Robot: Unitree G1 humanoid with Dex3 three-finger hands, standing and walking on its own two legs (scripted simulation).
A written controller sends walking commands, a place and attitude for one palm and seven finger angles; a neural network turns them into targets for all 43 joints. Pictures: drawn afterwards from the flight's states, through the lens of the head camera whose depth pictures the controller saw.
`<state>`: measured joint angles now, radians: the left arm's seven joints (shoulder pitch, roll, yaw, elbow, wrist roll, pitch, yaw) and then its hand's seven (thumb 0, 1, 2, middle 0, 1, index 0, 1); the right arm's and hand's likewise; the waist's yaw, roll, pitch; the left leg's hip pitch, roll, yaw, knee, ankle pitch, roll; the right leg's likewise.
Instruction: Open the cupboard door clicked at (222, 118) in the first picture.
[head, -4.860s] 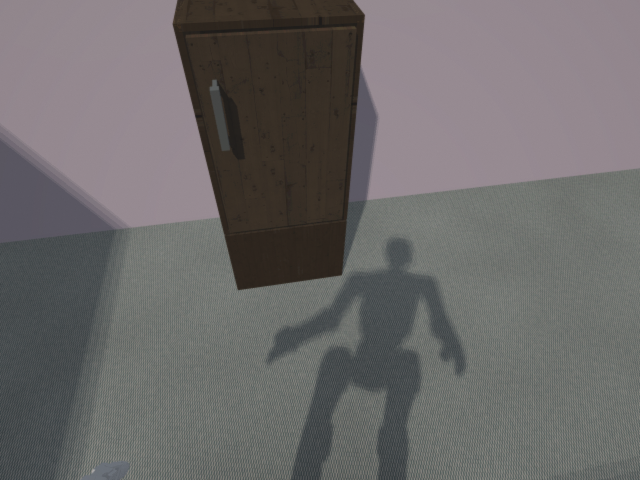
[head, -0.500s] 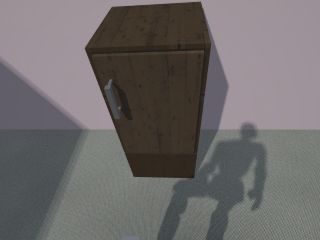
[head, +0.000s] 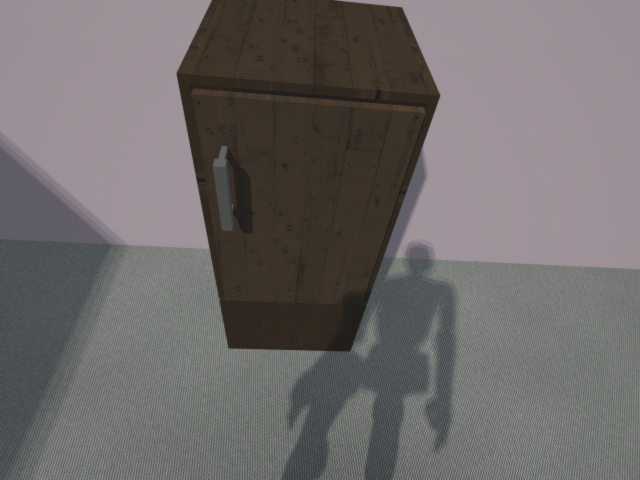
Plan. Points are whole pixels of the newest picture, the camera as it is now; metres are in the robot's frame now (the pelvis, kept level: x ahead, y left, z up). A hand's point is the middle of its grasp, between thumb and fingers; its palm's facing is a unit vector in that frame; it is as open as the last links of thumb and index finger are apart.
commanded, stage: come to a stop and stand still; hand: left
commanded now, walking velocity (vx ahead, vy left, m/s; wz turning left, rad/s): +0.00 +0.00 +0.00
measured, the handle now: (225, 190) +0.59 +0.19 -0.02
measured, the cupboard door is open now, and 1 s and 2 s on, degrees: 0 0 0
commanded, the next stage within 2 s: look again from close up in 0.58 s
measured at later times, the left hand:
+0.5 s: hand out of the picture +0.08 +0.13 -0.18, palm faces +0.10 -0.97 -0.21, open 7.1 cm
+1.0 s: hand out of the picture -0.02 +0.15 -0.19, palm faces +0.05 -0.98 -0.18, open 7.4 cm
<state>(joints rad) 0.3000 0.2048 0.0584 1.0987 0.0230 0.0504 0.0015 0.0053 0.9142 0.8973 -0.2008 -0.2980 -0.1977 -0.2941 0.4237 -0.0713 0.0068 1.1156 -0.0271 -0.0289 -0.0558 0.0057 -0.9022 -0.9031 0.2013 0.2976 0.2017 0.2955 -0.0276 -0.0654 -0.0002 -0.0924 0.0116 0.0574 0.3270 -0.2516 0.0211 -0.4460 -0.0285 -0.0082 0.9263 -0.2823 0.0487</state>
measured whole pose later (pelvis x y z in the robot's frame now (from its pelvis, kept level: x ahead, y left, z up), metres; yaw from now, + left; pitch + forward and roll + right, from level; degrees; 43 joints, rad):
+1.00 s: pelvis +0.01 -0.01 -0.01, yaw +1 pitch -2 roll +0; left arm 0.33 0.13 -0.01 1.12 0.01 0.00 0.03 0.01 0.91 0.90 -0.20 -0.30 -0.20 -0.29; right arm 0.32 -0.15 0.02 1.08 -0.02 -0.01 -0.02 0.01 -0.93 -0.90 0.20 0.30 0.20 0.29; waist 0.01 0.02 0.02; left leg -0.17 0.01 0.09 0.51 -0.31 0.03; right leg -0.22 -0.04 -0.09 0.51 -0.26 0.00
